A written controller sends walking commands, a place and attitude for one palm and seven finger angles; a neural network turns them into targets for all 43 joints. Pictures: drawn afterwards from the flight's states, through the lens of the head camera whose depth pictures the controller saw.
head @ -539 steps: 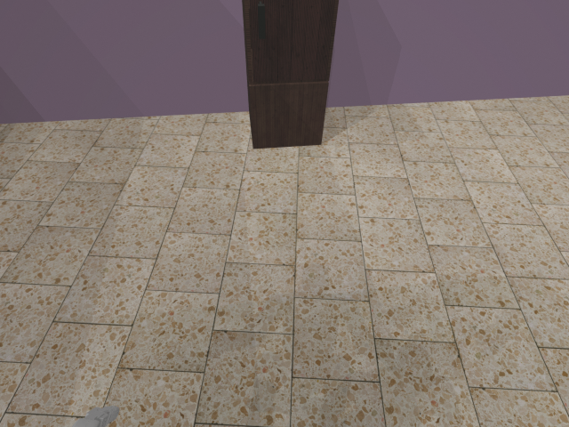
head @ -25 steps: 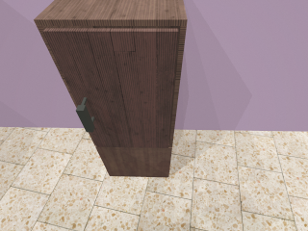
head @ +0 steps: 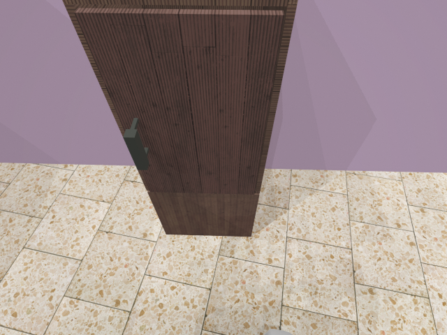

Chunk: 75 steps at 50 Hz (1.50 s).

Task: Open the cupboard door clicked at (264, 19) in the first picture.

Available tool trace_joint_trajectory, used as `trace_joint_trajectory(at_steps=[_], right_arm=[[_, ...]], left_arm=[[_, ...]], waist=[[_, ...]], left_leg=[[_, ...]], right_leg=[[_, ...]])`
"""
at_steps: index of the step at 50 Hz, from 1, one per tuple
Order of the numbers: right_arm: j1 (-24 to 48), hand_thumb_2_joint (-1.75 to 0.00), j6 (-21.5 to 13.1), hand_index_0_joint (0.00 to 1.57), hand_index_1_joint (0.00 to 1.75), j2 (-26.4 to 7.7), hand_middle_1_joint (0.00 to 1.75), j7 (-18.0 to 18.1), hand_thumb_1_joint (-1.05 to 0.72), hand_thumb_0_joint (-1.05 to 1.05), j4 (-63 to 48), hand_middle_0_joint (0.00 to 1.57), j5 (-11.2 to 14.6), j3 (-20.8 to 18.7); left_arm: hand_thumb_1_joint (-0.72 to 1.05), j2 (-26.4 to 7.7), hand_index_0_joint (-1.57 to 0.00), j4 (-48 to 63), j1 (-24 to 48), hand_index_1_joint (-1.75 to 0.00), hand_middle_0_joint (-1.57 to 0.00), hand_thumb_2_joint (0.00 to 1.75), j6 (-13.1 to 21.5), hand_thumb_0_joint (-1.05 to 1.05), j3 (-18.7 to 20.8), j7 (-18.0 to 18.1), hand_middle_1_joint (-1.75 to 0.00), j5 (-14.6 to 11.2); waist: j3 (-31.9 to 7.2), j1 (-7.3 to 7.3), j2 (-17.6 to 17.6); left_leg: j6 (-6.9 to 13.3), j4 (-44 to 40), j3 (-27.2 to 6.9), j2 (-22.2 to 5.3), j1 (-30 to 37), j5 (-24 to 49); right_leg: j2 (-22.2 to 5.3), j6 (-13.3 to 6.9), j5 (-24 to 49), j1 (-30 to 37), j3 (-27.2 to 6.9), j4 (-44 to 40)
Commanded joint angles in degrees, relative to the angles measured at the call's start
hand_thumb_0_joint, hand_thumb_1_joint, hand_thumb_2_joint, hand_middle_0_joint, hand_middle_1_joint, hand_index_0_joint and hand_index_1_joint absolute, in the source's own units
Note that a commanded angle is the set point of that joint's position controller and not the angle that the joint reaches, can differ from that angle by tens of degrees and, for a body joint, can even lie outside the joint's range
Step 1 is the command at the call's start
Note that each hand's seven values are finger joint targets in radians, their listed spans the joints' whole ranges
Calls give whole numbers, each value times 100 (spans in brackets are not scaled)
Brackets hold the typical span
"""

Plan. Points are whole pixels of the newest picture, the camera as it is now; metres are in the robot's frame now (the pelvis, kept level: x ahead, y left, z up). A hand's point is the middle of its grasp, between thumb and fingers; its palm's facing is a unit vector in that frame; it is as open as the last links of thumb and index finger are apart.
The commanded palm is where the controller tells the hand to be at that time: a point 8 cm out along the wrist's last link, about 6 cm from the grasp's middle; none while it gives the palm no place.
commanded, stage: come to a stop and stand still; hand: left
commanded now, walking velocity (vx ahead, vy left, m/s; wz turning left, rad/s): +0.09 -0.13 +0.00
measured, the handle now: (139, 144) +0.54 +0.26 -0.05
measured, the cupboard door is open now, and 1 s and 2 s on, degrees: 0 0 0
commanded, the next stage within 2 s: look again from close up in 0.90 s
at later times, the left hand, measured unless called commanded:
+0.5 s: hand out of the picture -0.01 +0.18 -0.17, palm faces +0.03 -0.99 -0.17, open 7.3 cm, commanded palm none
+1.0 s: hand out of the picture +0.02 +0.23 -0.16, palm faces -0.01 -0.98 -0.22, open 7.4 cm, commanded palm none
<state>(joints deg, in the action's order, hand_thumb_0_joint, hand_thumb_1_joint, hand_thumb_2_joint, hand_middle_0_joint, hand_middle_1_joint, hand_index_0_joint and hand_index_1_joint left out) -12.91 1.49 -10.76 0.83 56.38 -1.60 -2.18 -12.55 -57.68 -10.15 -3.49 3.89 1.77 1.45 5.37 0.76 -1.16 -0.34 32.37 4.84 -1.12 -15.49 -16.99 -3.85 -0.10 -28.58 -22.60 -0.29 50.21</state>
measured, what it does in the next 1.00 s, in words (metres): steps on the spot: right foot, then left foot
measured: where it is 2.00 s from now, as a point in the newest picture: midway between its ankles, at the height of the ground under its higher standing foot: outside the picture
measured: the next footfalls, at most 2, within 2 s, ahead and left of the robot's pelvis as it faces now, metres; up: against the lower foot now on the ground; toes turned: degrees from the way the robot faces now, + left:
right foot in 0.10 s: +0.01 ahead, -0.09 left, +0.00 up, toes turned -3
left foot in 0.36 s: +0.03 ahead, +0.14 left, +0.00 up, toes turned +3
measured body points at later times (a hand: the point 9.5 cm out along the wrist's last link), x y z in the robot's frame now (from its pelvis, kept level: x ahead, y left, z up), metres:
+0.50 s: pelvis +0.00 +0.02 +0.00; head +0.02 +0.02 +0.45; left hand -0.01 +0.23 -0.16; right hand +0.04 -0.21 -0.15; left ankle -0.01 +0.14 -0.73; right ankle -0.03 -0.09 -0.73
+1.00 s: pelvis +0.01 +0.05 +0.01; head +0.03 +0.04 +0.46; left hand +0.03 +0.28 -0.14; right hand +0.00 -0.17 -0.15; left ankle -0.01 +0.14 -0.73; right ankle -0.03 -0.09 -0.73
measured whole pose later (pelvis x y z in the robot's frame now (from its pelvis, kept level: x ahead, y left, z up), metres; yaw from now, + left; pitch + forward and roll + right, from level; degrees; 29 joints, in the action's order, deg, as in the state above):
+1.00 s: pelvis +0.01 +0.05 +0.01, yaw -1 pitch +0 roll +1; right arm -16.5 -1.6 -9.1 1.4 63.2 -0.7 1.3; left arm -9.5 -62.1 -14.7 0.0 -0.1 1.7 1.0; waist 2.4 -0.3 0.5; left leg 2.8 26.9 5.4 1.7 -11.2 -16.0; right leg -3.9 2.0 -18.6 -9.9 2.3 28.6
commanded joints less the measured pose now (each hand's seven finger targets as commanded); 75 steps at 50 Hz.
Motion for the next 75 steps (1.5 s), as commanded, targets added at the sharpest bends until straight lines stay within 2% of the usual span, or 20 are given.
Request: trace_joint_trajectory(at_steps=[1,3,4,5,6,7,8,11,13,15,17,18,19,20,21,23,28,33,48,75], right_arm=[[-64,-90,-114,20,30,-764,30,60,-90,0,-360,20,-63,-138],[-91,-90,-150,20,30,-735,30,68,-90,0,-267,20,-17,-113],[-228,-90,-180,20,30,-536,30,49,-90,0,-204,20,43,-77],[-223,-90,-172,20,30,-247,30,38,-90,0,-269,20,96,-10],[-133,-90,-140,20,30,-197,30,16,-90,0,-320,20,75,20],[21,-90,-128,20,30,-209,30,7,-90,0,-272,20,37,25],[-44,-90,-127,20,30,-231,30,3,-90,0,-180,20,26,17],[-179,-90,-168,20,30,-171,30,1,-90,0,73,20,103,50],[-189,-90,-185,20,30,-77,30,5,-90,0,184,20,109,88],[-382,-90,-204,20,30,-57,30,28,-90,0,323,20,99,115],[-519,-90,-291,20,30,-233,30,61,-90,0,437,20,72,113],[-46,-90,-264,20,30,-567,30,44,-90,0,73,20,93,66],[-355,-90,-217,20,30,-169,30,11,-90,0,-118,20,81,107],[-363,-90,-199,20,30,-141,30,22,-90,0,-61,20,82,118],[-522,-90,-190,20,30,-59,30,-4,-90,0,23,20,80,139],[-630,-90,-272,20,30,-228,30,-16,-90,0,25,20,70,147],[-535,-90,-318,20,30,-442,30,62,-90,0,-23,20,66,178],[-571,-90,-350,20,30,-528,30,78,-90,0,86,20,55,189],[-658,-90,-400,20,30,-462,30,107,-90,0,480,20,75,204],[-281,-90,-353,20,30,-501,30,125,-90,0,673,20,91,186]], left_arm=[[90,21,-20,288,-414,-30,-20,90,199,0,-94,-7,-30,-14],[90,-11,-20,143,-758,-30,-20,90,331,0,-130,-21,-30,-25],[90,-255,-20,92,-802,-30,-20,90,409,0,-126,-5,-30,7],[90,-591,-20,68,-856,-30,-20,90,473,0,-105,9,-30,28],[90,-809,-20,86,-897,-30,-20,90,480,0,-85,6,-30,2],[90,-736,-20,43,-940,-30,-20,90,516,0,-114,6,-30,11],[90,-653,-20,25,-856,-30,-20,90,566,0,-108,20,-30,19],[90,-461,-20,41,-670,-30,-20,90,584,0,-163,29,-30,6],[90,-469,-20,0,-694,-30,-20,90,560,0,-167,12,-30,-13],[90,-465,-20,-69,-663,-30,-20,90,528,0,-190,-2,-30,-61],[90,-259,-20,-82,-714,-30,-20,90,490,0,-228,-24,-30,-80],[90,-215,-20,-359,-1344,-30,-20,90,643,0,-240,237,-30,-26],[90,-561,-20,-57,-1114,-30,-20,90,682,0,-179,221,-30,-6],[90,-514,-20,-20,-967,-30,-20,90,715,0,-189,182,-30,-12],[90,-600,-20,-27,-792,-30,-20,90,692,0,-184,167,-30,-13],[90,-392,-20,-29,-887,-30,-20,90,613,0,-231,133,-30,-35],[90,-132,-20,-109,-980,-30,-20,90,464,0,-293,70,-30,-41],[90,-117,-20,-131,-979,-30,-20,90,413,0,-301,49,-30,-54],[90,-281,-20,-277,-822,-30,-20,90,420,0,-299,52,-30,-68],[90,-394,-20,-434,-794,-30,-20,90,488,0,-298,28,-30,-59]], waist=[[-714,103,757],[-874,221,456],[-907,164,-128],[-735,93,-1106],[-491,118,-1139],[-442,153,-973],[-370,87,-1452],[-403,-25,-955],[-406,-11,-666],[-347,-122,-448],[-354,-102,210],[-252,85,428],[-592,-174,118],[-420,-216,303],[-564,-274,636],[-450,-221,904],[-46,-56,262],[-73,-14,302],[-417,-20,151],[-332,-32,19]], left_leg=[[1024,-1152,-1072,-1244,39,1871],[734,-695,-908,-973,48,1255],[463,-263,-702,-660,-174,671],[150,162,-273,-188,-769,-406],[44,469,-262,-28,-923,-1053],[32,861,-379,-77,-914,-1254],[28,1160,-404,-139,-1047,-1209],[-19,920,-268,-116,-577,-688],[-40,262,-159,-30,-96,-303],[-46,-635,-137,-30,637,456],[89,-1018,-519,-419,1009,1555],[43,313,-381,-565,256,1463],[74,360,-385,-318,-33,-137],[67,361,-359,-330,-59,-429],[55,3,-259,-312,227,-144],[169,-362,-561,-486,242,1100],[375,-844,-864,-601,-186,976],[438,-1232,-1016,-633,-97,795],[374,-1095,-723,-528,499,1917],[253,-1025,-567,-500,674,1667]], right_leg=[[141,-52,135,417,394,-290],[152,12,1042,1192,372,-2034],[-191,-36,1391,1570,-173,-2737],[-1137,-306,1982,1702,-1360,-3139],[-1705,-699,2669,1475,-1741,-3393],[-1656,-937,3322,1461,-1651,-3304],[-1468,-967,3943,1557,-1464,-3170],[-1050,-979,4614,1554,-669,-2981],[-859,-868,4158,1377,-450,-2949],[-672,-648,3162,925,-331,-2874],[-296,-315,2400,684,-133,-2641],[-535,-4,3941,1008,-589,-2882],[-904,-259,3761,1177,-962,-2939],[-1022,-488,3562,974,-972,-3000],[-900,-608,3357,1049,-598,-2797],[-305,-423,2536,982,-103,-2336],[-5,-227,1384,1091,106,-2343],[-11,-158,1274,1113,153,-2289],[-211,-100,2066,1264,69,-2397],[-326,-179,2734,1297,-99,-2749]])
